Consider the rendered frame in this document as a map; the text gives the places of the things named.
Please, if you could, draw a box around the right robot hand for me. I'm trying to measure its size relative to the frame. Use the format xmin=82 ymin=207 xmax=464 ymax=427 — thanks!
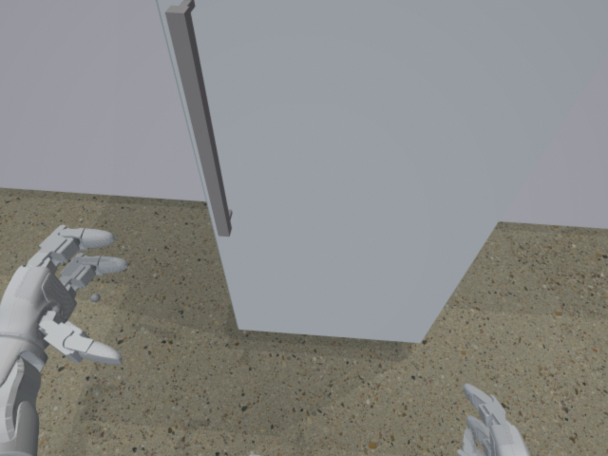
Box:
xmin=457 ymin=384 xmax=530 ymax=456

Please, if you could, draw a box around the robot left forearm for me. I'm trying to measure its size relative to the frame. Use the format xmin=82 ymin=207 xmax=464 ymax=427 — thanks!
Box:
xmin=0 ymin=335 xmax=48 ymax=456

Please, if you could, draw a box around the left robot hand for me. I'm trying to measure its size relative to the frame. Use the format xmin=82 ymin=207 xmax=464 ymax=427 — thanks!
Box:
xmin=0 ymin=225 xmax=128 ymax=365

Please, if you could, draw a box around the handle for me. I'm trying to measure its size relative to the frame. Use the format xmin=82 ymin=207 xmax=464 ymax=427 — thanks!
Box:
xmin=165 ymin=0 xmax=233 ymax=237

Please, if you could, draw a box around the fridge door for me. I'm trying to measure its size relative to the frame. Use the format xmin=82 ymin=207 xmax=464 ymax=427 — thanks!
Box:
xmin=158 ymin=0 xmax=608 ymax=343

